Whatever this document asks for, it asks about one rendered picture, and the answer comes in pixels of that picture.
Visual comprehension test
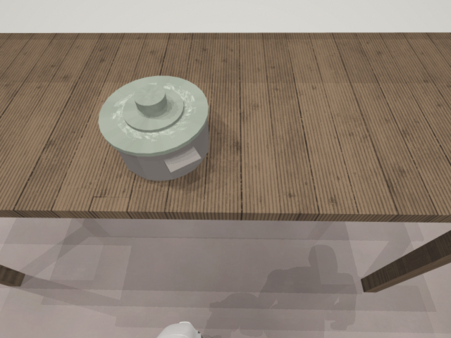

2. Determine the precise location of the lid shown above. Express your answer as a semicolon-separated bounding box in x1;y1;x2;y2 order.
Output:
98;76;209;156

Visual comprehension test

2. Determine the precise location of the pot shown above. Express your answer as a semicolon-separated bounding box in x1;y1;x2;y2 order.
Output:
118;120;209;181

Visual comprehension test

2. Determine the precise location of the left robot thigh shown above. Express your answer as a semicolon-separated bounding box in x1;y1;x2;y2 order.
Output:
157;323;202;338

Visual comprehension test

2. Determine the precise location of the table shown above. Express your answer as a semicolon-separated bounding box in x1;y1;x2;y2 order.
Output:
0;32;451;292

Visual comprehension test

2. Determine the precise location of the knob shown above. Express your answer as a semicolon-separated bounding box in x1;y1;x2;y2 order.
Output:
134;84;167;114

